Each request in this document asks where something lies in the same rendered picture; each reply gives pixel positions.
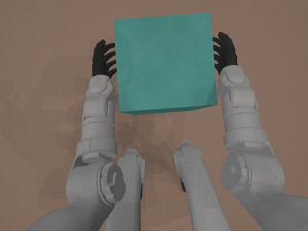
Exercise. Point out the left robot forearm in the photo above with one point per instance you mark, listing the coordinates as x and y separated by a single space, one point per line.
98 135

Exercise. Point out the right robot forearm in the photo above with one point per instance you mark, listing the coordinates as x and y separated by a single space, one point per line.
243 128

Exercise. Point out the robot right hand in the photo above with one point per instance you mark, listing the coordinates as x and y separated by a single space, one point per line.
227 55

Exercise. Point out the robot left hand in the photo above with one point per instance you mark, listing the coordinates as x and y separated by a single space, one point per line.
100 65

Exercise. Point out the robot right upper arm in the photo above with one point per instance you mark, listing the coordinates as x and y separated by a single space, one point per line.
257 182

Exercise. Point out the robot left upper arm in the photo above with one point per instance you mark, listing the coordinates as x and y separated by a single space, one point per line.
92 191

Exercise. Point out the carton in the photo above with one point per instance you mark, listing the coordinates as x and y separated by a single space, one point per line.
165 63

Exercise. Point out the robot left thigh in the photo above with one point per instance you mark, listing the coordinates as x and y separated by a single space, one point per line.
126 215

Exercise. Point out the right robot foot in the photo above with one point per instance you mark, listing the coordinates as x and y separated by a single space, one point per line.
183 186

